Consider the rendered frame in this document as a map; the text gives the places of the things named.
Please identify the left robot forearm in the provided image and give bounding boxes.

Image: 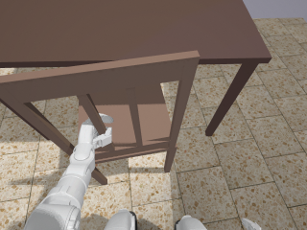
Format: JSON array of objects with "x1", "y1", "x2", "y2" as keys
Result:
[{"x1": 23, "y1": 143, "x2": 96, "y2": 230}]

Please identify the left robot shin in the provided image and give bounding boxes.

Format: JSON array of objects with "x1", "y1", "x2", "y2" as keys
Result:
[{"x1": 118, "y1": 209, "x2": 130, "y2": 213}]

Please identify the right robot shin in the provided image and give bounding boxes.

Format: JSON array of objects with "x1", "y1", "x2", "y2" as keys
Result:
[{"x1": 182, "y1": 215, "x2": 191, "y2": 219}]

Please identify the table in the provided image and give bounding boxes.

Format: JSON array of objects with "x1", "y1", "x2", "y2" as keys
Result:
[{"x1": 0, "y1": 0, "x2": 272, "y2": 141}]

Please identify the left robot upper arm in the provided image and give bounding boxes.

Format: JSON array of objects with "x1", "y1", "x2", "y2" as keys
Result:
[{"x1": 26, "y1": 203, "x2": 82, "y2": 230}]

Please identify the left robot hand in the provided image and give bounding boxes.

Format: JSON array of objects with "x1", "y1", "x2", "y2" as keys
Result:
[{"x1": 78, "y1": 113, "x2": 114, "y2": 149}]

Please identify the chair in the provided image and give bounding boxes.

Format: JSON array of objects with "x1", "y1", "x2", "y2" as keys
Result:
[{"x1": 0, "y1": 50, "x2": 200, "y2": 185}]

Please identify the right robot hand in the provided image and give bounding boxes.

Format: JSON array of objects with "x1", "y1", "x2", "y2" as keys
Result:
[{"x1": 242, "y1": 218, "x2": 261, "y2": 230}]

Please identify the robot shin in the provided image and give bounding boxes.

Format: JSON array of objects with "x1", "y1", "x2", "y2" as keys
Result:
[
  {"x1": 118, "y1": 209, "x2": 130, "y2": 213},
  {"x1": 182, "y1": 215, "x2": 191, "y2": 219}
]

